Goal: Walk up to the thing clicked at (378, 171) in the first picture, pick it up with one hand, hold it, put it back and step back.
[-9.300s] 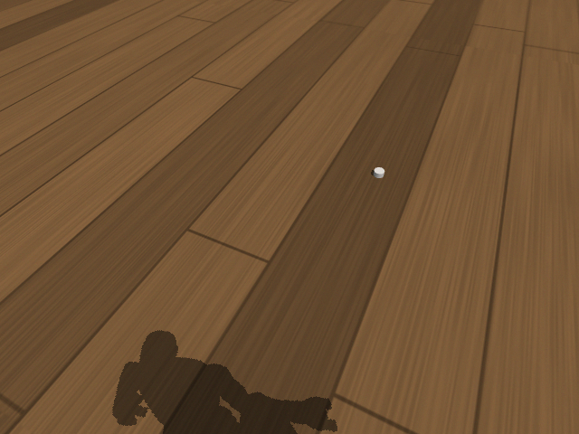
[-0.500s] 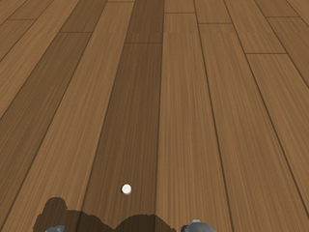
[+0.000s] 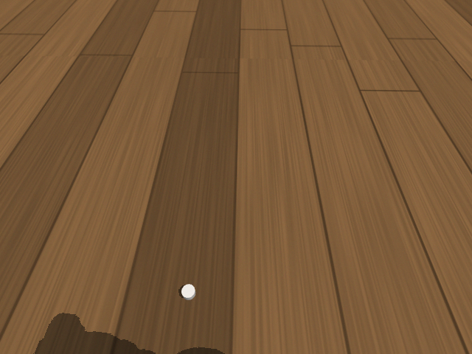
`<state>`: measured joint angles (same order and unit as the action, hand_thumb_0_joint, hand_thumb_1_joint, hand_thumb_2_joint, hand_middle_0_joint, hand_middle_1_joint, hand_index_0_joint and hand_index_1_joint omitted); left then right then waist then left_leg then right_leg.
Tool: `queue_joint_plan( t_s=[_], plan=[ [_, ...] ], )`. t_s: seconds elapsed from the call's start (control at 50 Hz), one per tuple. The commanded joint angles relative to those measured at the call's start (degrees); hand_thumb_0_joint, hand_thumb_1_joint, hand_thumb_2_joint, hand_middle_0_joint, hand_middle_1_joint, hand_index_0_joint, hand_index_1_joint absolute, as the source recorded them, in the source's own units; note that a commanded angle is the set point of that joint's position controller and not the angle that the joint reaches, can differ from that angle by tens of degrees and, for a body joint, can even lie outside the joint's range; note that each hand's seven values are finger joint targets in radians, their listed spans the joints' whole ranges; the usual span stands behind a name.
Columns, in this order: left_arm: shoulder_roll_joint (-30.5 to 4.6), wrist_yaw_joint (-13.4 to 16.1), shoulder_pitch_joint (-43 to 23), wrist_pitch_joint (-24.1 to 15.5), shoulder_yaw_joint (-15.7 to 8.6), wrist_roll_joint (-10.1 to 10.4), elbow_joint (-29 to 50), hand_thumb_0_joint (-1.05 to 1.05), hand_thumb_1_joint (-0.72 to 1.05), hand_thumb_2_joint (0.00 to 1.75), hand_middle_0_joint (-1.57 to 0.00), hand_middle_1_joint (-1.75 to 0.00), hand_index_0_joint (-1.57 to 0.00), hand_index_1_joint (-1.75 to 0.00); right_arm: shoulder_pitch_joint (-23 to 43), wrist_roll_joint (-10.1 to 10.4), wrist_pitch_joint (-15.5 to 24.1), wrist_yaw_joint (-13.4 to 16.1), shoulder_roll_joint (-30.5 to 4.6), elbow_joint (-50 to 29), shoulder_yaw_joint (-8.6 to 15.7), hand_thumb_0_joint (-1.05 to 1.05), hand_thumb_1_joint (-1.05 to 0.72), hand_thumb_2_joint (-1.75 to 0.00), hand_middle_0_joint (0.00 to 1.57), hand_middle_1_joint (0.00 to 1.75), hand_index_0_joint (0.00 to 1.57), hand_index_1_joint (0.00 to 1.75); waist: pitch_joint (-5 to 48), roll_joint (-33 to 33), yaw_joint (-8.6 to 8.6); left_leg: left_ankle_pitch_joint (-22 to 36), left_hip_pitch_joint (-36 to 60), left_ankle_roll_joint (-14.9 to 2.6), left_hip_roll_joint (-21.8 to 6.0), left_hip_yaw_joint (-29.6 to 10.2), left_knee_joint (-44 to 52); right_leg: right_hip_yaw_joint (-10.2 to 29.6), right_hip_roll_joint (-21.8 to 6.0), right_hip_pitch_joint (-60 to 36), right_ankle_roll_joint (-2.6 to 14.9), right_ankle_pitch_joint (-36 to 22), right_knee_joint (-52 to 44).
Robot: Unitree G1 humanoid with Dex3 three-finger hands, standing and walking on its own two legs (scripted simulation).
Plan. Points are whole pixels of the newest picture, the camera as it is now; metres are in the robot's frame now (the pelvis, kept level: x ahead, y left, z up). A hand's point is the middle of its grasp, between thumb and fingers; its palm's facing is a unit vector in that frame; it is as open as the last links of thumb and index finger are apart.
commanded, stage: walk up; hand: left
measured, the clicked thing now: (188, 292) +0.46 +0.23 -0.74
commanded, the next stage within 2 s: stand in 0.02 s
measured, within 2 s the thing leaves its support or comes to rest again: neither
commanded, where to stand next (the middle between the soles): +0.06 -0.01 m, yaw +0 degrees
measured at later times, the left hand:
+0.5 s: hand out of the picture +0.10 +0.22 -0.11, palm faces -0.01 -0.94 -0.34, open 7.4 cm
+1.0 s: hand out of the picture +0.04 +0.23 -0.13, palm faces -0.02 -0.94 -0.34, open 7.4 cm
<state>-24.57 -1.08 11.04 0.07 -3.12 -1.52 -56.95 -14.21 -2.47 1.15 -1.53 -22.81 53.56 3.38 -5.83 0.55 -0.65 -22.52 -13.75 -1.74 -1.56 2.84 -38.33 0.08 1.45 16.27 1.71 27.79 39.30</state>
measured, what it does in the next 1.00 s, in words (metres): stands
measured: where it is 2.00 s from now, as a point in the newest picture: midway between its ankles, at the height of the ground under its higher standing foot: outside the picture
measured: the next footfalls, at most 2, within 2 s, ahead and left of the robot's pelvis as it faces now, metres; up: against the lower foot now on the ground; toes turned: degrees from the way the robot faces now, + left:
none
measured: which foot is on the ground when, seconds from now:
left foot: down 0.00-1.00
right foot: down 0.00-1.00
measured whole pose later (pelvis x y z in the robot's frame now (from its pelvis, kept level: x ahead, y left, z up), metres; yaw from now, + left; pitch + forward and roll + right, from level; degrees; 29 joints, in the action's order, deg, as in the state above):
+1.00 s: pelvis -0.03 -0.03 +0.02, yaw +1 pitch -3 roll +0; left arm -20.0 -1.1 6.3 -1.0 0.5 -0.2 -66.0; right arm -8.4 -1.0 0.7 -0.8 -19.8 66.6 0.2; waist -2.8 -0.3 -0.3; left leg -8.9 -7.0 1.5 -1.8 1.6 -18.4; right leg -2.0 1.5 9.5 2.3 7.2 19.0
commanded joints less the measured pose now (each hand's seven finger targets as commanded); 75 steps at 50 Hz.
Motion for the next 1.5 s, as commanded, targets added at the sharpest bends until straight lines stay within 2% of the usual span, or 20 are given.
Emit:
queue_joint_plan(
  t_s=[0.0,0.02,0.04,0.06,0.08,0.14,0.22,0.26,0.3,0.32,0.44,0.62,0.74,0.8,0.92,1.02,1.06,1.2,1.38,1.48],
  plan=[
    [-7.2,0.9,-5.1,-4.3,-0.9,1.2,4.3,0.00,0.90,0.90,-0.20,-0.30,-0.20,-0.30,6.9,2.6,1.0,1.1,-9.0,-4.6,2.2,0.00,-0.90,-0.90,0.20,0.30,0.20,0.30,3.7,-4.7,1.17,30.6,-1.8,-3.31,-9.0,-12.2,8.2,4.6,-6.3,-11.4,1.18,-30.6,-19.5],
    [-11.1,1.2,-3.6,-4.4,-1.8,1.2,3.7,0.00,0.90,0.90,-0.20,-0.30,-0.20,-0.30,5.7,3.6,1.1,1.6,-7.5,-5.1,1.5,0.00,-0.90,-0.90,0.20,0.30,0.20,0.30,7.4,1.1,0.49,28.5,-2.2,0.30,-3.7,-6.6,4.9,12.1,-11.1,-14.8,4.18,-45.6,-14.7],
    [-12.0,1.4,-3.0,-4.3,-1.4,1.1,3.2,0.00,0.90,0.90,-0.20,-0.30,-0.20,-0.30,4.5,3.2,1.2,2.0,-8.4,-4.4,1.3,0.00,-0.90,-0.90,0.20,0.30,0.20,0.30,8.2,-0.9,-0.29,21.9,2.3,0.96,-3.6,-5.5,8.1,12.5,-13.4,-12.4,6.47,-48.9,-12.6],
    [-11.9,1.3,-3.4,-4.2,-1.3,1.0,2.5,0.00,0.90,0.90,-0.20,-0.30,-0.20,-0.30,3.2,3.1,1.2,2.2,-9.7,-2.6,1.5,0.00,-0.90,-0.90,0.20,0.30,0.20,0.30,9.2,0.6,-0.36,19.8,4.5,0.73,-3.4,-6.0,9.5,11.9,-13.9,-12.0,6.50,-48.2,-12.5],
    [-10.8,1.4,-4.2,-4.1,-0.8,1.1,2.5,0.00,0.90,0.90,-0.20,-0.30,-0.20,-0.30,4.1,3.0,1.2,2.2,-10.1,-1.6,1.3,0.00,-0.90,-0.90,0.20,0.30,0.20,0.30,10.0,0.5,0.21,22.5,5.2,0.54,-3.9,-5.8,10.8,10.7,-13.1,-14.2,5.29,-49.1,-12.6],
    [-8.4,1.6,-5.4,-3.4,0.5,2.0,1.4,0.00,0.90,0.90,-0.20,-0.30,-0.20,-0.30,5.3,2.7,1.1,2.1,-10.1,0.8,0.7,0.00,-0.90,-0.90,0.20,0.30,0.20,0.30,10.5,2.1,0.24,30.2,10.4,0.00,-5.2,-6.0,13.7,6.1,-9.3,-12.4,1.72,-45.9,-15.0],
    [-9.2,1.6,-8.3,-2.7,0.6,1.6,-0.2,0.00,0.90,0.90,-0.20,-0.30,-0.20,-0.30,7.4,2.6,0.2,1.9,-9.3,3.4,-0.4,0.00,-0.90,-0.90,0.20,0.30,0.20,0.30,6.6,2.7,-0.07,15.7,9.3,1.20,-4.4,-6.3,19.1,7.6,-9.5,-8.9,0.72,-26.9,-21.8],
    [-9.5,1.5,-9.9,-2.6,0.5,1.3,-0.9,0.00,0.90,0.90,-0.20,-0.30,-0.20,-0.30,8.2,2.4,0.2,1.7,-9.2,4.3,-0.5,0.00,-0.90,-0.90,0.20,0.30,0.20,0.30,5.3,1.7,-0.51,13.0,9.3,1.32,-5.0,-6.6,21.0,7.6,-9.2,-7.3,0.43,-20.3,-23.5],
    [-8.8,1.4,-9.3,-2.9,0.7,1.4,-1.7,0.00,0.90,0.90,-0.20,-0.30,-0.20,-0.30,9.2,2.3,0.6,1.5,-9.4,5.1,-0.6,0.00,-0.90,-0.90,0.20,0.30,0.20,0.30,6.5,0.4,-0.03,15.2,10.0,1.41,-5.4,-6.8,21.7,7.0,-9.0,-8.7,0.20,-23.7,-23.6],
    [-8.9,1.4,-9.5,-3.0,0.7,1.5,-2.2,0.00,0.90,0.90,-0.20,-0.30,-0.20,-0.30,9.8,2.3,0.7,1.4,-8.9,5.6,-0.7,0.00,-0.90,-0.90,0.20,0.30,0.20,0.30,4.8,1.2,0.19,13.9,8.8,1.50,-5.3,-6.9,21.9,7.4,-9.1,-7.7,-0.04,-20.8,-24.9],
    [-8.4,1.3,-11.5,-3.3,0.5,1.2,-3.2,0.00,0.90,0.90,-0.20,-0.30,-0.20,-0.30,10.8,1.9,1.2,1.2,-8.1,7.0,-0.8,0.00,-0.90,-0.90,0.20,0.30,0.20,0.30,5.9,0.0,-0.05,13.8,8.3,1.67,-5.9,-6.9,23.2,6.9,-9.0,-8.6,-0.31,-19.6,-25.8],
    [-8.4,0.9,-11.2,-2.8,0.5,1.1,-4.4,0.00,0.90,0.90,-0.20,-0.30,-0.20,-0.30,9.7,1.6,1.2,1.1,-7.9,8.6,-0.8,0.00,-0.90,-0.90,0.20,0.30,0.20,0.30,4.5,0.6,0.07,8.4,7.1,1.31,-5.6,-6.7,23.4,8.3,-9.0,-4.5,-0.35,-7.6,-28.3],
    [-8.3,0.8,-10.3,-2.6,0.6,1.2,-4.7,0.00,0.90,0.90,-0.20,-0.30,-0.20,-0.30,8.9,1.4,1.2,1.3,-7.9,9.1,-1.1,0.00,-0.90,-0.90,0.20,0.30,0.20,0.30,6.1,-0.9,0.27,8.1,5.6,1.19,-6.1,-7.1,23.9,7.4,-8.5,-6.4,-0.26,-11.3,-26.4],
    [-8.2,0.8,-9.4,-2.5,0.7,1.4,-4.9,0.00,0.90,0.90,-0.20,-0.30,-0.20,-0.30,9.1,1.5,1.2,1.4,-8.6,9.2,-1.0,0.00,-0.90,-0.90,0.20,0.30,0.20,0.30,7.3,-1.2,0.71,11.2,6.0,1.06,-6.5,-7.2,23.9,7.0,-8.7,-8.2,-0.06,-15.5,-25.3],
    [-8.4,0.9,-8.2,-2.2,1.1,1.3,-5.4,0.00,0.90,0.90,-0.20,-0.30,-0.20,-0.30,7.7,1.6,0.9,1.4,-8.1,9.6,-1.4,0.00,-0.90,-0.90,0.20,0.30,0.20,0.30,4.9,0.5,0.61,8.8,5.6,1.05,-6.0,-7.2,24.0,7.4,-8.5,-5.5,-0.05,-11.3,-26.1],
    [-7.7,1.0,-7.9,-2.4,1.4,1.3,-5.1,0.00,0.90,0.90,-0.20,-0.30,-0.20,-0.30,8.2,1.6,1.0,1.5,-9.1,9.3,-1.3,0.00,-0.90,-0.90,0.20,0.30,0.20,0.30,7.1,-0.8,0.58,11.8,6.3,0.76,-6.4,-7.1,23.3,7.1,-8.8,-7.3,-0.15,-16.2,-25.3],
    [-7.7,0.9,-7.7,-2.4,1.4,1.3,-5.3,0.00,0.90,0.90,-0.20,-0.30,-0.20,-0.30,8.2,1.6,0.9,1.5,-8.6,9.4,-1.6,0.00,-0.90,-0.90,0.20,0.30,0.20,0.30,5.3,-0.3,0.71,10.5,5.6,0.84,-6.3,-7.2,23.6,7.1,-8.5,-6.4,-0.30,-14.8,-25.5],
    [-7.4,1.0,-7.7,-2.5,1.5,1.3,-5.1,0.00,0.90,0.90,-0.20,-0.30,-0.20,-0.30,9.2,1.6,1.2,1.7,-9.3,9.2,-1.6,0.00,-0.90,-0.90,0.20,0.30,0.20,0.30,7.4,-1.5,0.67,15.7,6.8,1.03,-6.8,-7.1,23.7,6.2,-8.9,-9.2,-0.35,-23.7,-23.8],
    [-7.7,1.2,-7.9,-2.4,1.2,1.2,-5.6,0.00,0.90,0.90,-0.20,-0.30,-0.20,-0.30,10.0,1.8,0.9,1.7,-8.9,9.4,-1.8,0.00,-0.90,-0.90,0.20,0.30,0.20,0.30,6.4,-0.3,0.79,15.0,7.2,1.09,-6.7,-7.3,24.4,5.7,-8.7,-9.3,-0.72,-22.6,-24.6],
    [-7.6,1.3,-8.3,-2.3,1.1,1.3,-5.3,0.00,0.90,0.90,-0.20,-0.30,-0.20,-0.30,10.4,1.7,1.0,1.8,-9.3,9.2,-1.7,0.00,-0.90,-0.90,0.20,0.30,0.20,0.30,8.2,-1.1,0.64,18.4,8.3,1.29,-6.8,-6.8,24.0,5.7,-9.1,-10.9,-0.36,-26.7,-23.9]
  ],
)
